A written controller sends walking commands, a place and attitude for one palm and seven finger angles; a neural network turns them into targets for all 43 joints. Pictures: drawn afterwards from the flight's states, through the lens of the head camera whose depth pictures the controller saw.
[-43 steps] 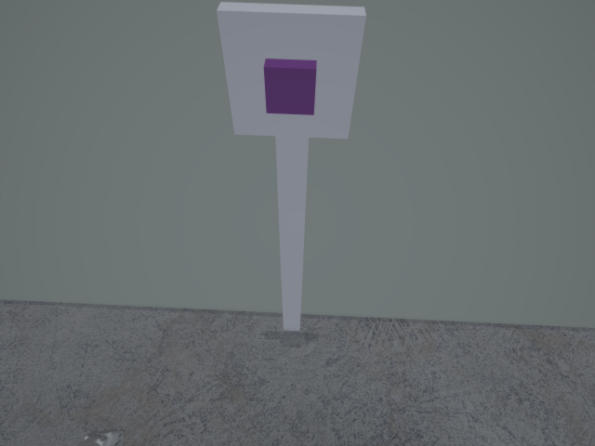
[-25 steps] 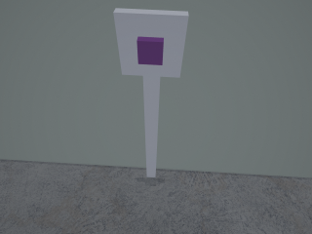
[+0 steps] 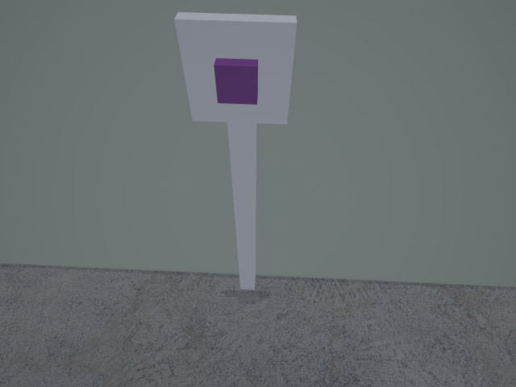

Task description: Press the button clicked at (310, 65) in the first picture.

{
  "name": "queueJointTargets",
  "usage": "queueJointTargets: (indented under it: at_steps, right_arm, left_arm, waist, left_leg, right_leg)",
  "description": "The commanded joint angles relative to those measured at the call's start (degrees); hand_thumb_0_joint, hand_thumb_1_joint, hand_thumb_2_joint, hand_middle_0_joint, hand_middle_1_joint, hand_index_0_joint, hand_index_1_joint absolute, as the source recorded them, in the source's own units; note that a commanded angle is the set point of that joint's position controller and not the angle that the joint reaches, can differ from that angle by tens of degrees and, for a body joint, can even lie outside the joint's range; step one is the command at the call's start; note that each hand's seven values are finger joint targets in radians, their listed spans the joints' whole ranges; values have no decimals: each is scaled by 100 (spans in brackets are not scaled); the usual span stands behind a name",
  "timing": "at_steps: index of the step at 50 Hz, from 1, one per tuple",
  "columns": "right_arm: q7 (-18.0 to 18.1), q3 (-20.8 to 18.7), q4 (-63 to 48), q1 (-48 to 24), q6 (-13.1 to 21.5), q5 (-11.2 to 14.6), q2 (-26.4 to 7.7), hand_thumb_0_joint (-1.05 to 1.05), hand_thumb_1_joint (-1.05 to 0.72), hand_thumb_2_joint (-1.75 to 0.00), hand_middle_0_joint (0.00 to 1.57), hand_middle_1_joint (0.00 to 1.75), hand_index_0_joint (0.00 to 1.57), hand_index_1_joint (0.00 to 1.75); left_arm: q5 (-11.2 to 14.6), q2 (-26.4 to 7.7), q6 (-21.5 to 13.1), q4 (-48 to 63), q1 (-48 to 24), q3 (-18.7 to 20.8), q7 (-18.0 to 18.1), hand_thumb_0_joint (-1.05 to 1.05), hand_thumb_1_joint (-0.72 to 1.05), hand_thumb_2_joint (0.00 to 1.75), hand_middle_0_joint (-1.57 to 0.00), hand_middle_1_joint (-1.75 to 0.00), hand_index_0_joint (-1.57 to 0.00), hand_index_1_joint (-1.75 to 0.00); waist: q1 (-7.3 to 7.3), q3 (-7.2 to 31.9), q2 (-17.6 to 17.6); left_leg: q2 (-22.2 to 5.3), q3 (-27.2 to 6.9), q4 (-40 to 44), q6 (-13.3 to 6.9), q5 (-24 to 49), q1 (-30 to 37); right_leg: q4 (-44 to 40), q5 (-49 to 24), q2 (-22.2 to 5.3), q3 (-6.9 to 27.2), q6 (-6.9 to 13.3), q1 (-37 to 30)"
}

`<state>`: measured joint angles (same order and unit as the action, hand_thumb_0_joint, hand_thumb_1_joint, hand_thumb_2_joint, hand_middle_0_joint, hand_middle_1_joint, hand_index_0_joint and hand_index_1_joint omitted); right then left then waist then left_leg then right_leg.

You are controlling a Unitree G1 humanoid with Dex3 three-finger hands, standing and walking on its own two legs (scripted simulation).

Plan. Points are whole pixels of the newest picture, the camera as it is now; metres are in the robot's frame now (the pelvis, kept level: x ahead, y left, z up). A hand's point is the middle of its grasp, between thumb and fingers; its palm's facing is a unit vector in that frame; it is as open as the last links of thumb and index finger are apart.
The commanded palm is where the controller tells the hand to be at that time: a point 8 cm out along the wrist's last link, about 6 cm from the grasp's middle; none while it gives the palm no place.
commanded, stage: look at it before walking up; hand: left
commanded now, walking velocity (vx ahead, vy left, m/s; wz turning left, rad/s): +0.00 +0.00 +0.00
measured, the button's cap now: (237, 81) +0.57 +0.07 +0.19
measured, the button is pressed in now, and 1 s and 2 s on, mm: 0 0 0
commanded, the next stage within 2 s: shuffle to correct the standing spot in 0.58 s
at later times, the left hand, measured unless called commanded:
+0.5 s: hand out of the picture +0.04 +0.21 -0.17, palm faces -0.01 -0.96 -0.26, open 7.4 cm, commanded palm none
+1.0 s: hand out of the picture +0.02 +0.16 -0.18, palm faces +0.00 -0.98 -0.21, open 7.4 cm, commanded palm none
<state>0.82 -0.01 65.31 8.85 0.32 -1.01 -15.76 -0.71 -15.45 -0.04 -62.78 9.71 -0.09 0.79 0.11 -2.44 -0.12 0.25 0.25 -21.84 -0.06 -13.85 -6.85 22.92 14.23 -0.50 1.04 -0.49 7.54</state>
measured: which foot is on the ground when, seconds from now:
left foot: down 0.00-1.00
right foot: down 0.00-1.00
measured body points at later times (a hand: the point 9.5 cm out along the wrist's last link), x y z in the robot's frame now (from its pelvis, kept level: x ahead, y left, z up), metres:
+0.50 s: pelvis +0.00 +0.00 +0.00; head +0.02 -0.01 +0.45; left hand +0.04 +0.26 -0.15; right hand +0.04 -0.27 -0.15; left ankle -0.02 +0.12 -0.74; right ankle -0.02 -0.12 -0.74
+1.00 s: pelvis +0.03 -0.03 -0.01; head +0.04 -0.03 +0.44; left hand +0.03 +0.21 -0.16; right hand +0.03 -0.26 -0.17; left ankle -0.02 +0.12 -0.74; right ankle -0.02 -0.12 -0.74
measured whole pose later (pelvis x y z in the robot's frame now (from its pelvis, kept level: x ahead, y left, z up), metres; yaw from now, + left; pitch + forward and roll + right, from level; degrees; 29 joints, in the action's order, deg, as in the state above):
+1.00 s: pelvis +0.03 -0.03 -0.01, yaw -1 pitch +0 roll +1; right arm 2.0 -1.3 65.8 14.7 0.2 -1.8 -9.7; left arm -1.6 -11.1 1.3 -63.1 16.7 1.3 -0.4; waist 0.3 -0.9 0.6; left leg -1.6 0.3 -27.0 1.9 -19.1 -8.3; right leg 30.8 20.7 1.3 0.7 2.0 10.5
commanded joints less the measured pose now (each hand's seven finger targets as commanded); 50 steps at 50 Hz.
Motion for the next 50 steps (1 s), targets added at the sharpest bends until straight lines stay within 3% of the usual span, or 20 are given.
queueJointTargets:
  at_steps: [1,12,34,36,38,43,45,47,49,50]
  right_arm:
    - [51,-164,-311,-79,118,23,-908,0,-90,-90,20,30,20,30]
    - [53,-159,-282,10,116,27,-748,0,-90,-90,20,30,20,30]
    - [78,-178,-253,50,133,28,-756,0,-90,-90,20,30,20,30]
    - [77,-81,-144,203,104,6,-382,0,-90,-90,20,30,20,30]
    - [74,-88,-78,303,65,-10,-327,0,-90,-90,20,30,20,30]
    - [112,-232,-98,498,24,-50,-553,0,-90,-90,20,30,20,30]
    - [164,-311,-119,622,36,-54,-627,0,-90,-90,20,30,20,30]
    - [205,-364,-149,753,39,-47,-601,0,-90,-90,20,30,20,30]
    - [234,-383,-207,705,49,-59,-498,0,-90,-90,20,30,20,30]
    - [246,-366,-259,649,62,-50,-347,0,-90,-90,20,30,20,30]
  left_arm:
    - [14,-938,-113,274,-66,195,81,0,90,90,-20,-30,-20,-30]
    - [3,-823,-120,272,-11,199,89,0,90,90,-20,-30,-20,-30]
    - [5,-797,-136,207,118,212,86,0,90,90,-20,-30,-20,-30]
    - [22,-381,-84,64,313,126,87,0,90,90,-20,-30,-20,-30]
    - [5,-289,-34,-9,475,102,79,0,90,90,-20,-30,-20,-30]
    - [-64,-199,57,90,622,176,-20,0,90,90,-20,-30,-20,-30]
    - [-83,-127,68,167,716,212,-60,0,90,90,-20,-30,-20,-30]
    - [-86,-80,66,218,864,252,-88,0,90,90,-20,-30,-20,-30]
    - [-83,-35,40,174,1233,310,-97,0,90,90,-20,-30,-20,-30]
    - [-86,-140,21,114,1459,362,-75,0,90,90,-20,-30,-20,-30]
  waist:
    - [-16,266,62]
    - [-9,252,71]
    - [-16,273,41]
    - [2,283,90]
    - [-5,84,57]
    - [22,-300,-356]
    - [27,-369,-624]
    - [9,-326,-591]
    - [-127,-209,-288]
    - [-204,-132,191]
  left_leg:
    - [-642,-398,348,-102,1089,-23]
    - [-656,-376,332,-87,1014,-68]
    - [-673,-375,337,-88,1167,49]
    - [-699,-367,370,-47,940,66]
    - [-725,-384,366,-70,388,3]
    - [-1149,-868,701,-336,-651,-201]
    - [-1392,-1117,698,-524,-390,-56]
    - [-1514,-1130,440,-626,113,-66]
    - [-1263,-718,-165,-467,450,-446]
    - [-919,-249,-789,-281,442,-911]
  right_leg:
    - [-309,-1186,-594,381,143,-2]
    - [-336,-1104,-566,387,146,44]
    - [-339,-1246,-570,406,157,64]
    - [-339,-904,-509,304,84,70]
    - [-278,-311,-425,255,80,261]
    - [403,340,-117,-106,110,791]
    - [735,368,-44,-225,111,1118]
    - [769,408,-29,-236,141,1100]
    - [340,-68,-153,-9,238,514]
    - [85,-613,-382,445,371,-37]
